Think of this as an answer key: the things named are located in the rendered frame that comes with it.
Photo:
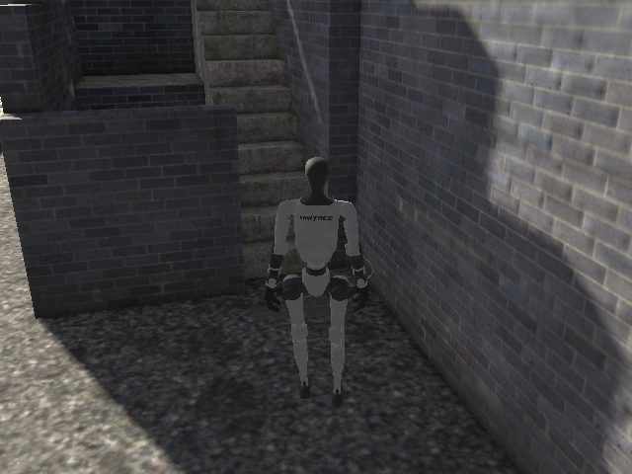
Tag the stairs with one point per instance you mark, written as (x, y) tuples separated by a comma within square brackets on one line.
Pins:
[(236, 57)]

